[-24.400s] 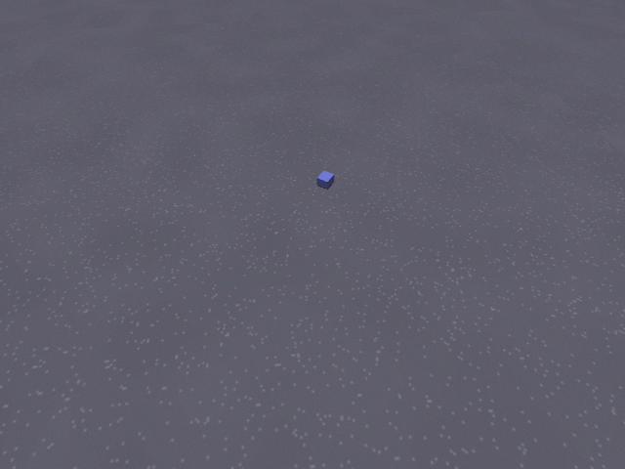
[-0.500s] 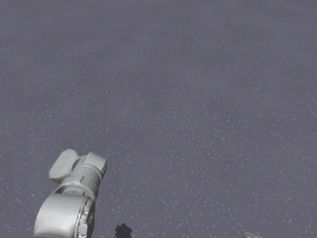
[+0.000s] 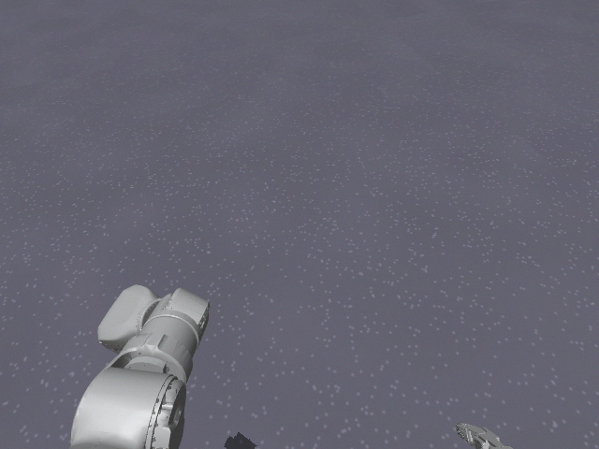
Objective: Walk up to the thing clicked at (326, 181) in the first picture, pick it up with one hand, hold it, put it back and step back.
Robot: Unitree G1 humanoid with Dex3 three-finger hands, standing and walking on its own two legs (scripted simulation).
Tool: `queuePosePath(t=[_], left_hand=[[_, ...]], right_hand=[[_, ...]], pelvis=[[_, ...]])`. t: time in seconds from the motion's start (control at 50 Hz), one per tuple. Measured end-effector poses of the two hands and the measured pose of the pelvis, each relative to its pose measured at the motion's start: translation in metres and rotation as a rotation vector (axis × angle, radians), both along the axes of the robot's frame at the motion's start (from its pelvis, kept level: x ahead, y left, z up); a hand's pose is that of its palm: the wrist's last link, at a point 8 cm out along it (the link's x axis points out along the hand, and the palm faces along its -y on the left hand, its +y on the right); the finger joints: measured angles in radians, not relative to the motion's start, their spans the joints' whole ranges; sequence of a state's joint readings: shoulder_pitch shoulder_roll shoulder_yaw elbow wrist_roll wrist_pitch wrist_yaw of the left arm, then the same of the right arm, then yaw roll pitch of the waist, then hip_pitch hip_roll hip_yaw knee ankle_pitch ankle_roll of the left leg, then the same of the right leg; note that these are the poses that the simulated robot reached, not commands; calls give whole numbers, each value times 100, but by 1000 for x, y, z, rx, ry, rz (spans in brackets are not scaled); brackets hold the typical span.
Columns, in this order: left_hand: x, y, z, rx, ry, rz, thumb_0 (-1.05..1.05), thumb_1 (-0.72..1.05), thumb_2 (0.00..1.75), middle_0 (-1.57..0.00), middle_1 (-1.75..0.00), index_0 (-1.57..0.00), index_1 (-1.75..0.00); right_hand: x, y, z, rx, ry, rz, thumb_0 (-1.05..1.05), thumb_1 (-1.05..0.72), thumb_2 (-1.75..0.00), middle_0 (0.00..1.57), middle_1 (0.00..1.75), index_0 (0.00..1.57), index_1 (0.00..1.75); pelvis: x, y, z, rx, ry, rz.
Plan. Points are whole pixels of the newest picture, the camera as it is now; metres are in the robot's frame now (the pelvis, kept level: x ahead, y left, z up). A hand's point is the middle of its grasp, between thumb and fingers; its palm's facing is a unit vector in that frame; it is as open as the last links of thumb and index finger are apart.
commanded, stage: hold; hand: left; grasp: from above
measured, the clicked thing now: (158, 328) +0.34 +0.23 -0.08
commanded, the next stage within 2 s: crouch in 1.04 s
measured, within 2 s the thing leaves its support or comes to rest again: neither
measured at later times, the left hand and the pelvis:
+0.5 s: hand (149, 323) +0.32 +0.22 -0.02, palm faces -0.10 -0.44 -0.89, open 8.8 cm; pelvis +0.01 +0.00 +0.01, yaw +0 degrees
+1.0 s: hand (149, 320) +0.32 +0.22 -0.01, palm faces -0.12 -0.45 -0.88, open 8.7 cm; pelvis +0.02 +0.00 +0.01, yaw +0 degrees
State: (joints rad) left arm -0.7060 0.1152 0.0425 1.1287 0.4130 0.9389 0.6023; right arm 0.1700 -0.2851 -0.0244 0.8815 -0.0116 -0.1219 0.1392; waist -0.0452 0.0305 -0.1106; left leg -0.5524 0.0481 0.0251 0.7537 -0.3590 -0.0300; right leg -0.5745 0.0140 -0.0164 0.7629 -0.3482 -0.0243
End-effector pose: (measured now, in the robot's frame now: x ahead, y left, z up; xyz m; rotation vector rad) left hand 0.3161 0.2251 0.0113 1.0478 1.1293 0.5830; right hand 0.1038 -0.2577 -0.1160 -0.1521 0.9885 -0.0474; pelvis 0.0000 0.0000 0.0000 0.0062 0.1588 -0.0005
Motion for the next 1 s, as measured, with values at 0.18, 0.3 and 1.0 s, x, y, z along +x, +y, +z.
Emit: queuePosePath(t=[0.18, 0.3, 1.0], left_hand=[[6, 0, 18, -9, -58, 22, 4, 31, 42, -91, -57, -66, -46], [10, 0, 31, -14, -45, 37, 3, 30, 43, -91, -58, -65, -46], [7, 2, 36, -22, 20, 24, 4, 30, 40, -94, -55, -68, -45]], right_hand=[[15, 4, 4, 7, -34, 10, 1, -91, -90, 20, 30, 20, 30], [30, 8, 9, 19, -71, 15, 1, -91, -90, 20, 30, 20, 30], [59, 10, 26, 37, -124, 33, 1, -91, -90, 20, 30, 19, 30]], pelvis=[[4, 1, 3, 0, -20, -1], [8, 2, 5, 2, -28, -2], [18, 0, 15, 4, -37, 6]])
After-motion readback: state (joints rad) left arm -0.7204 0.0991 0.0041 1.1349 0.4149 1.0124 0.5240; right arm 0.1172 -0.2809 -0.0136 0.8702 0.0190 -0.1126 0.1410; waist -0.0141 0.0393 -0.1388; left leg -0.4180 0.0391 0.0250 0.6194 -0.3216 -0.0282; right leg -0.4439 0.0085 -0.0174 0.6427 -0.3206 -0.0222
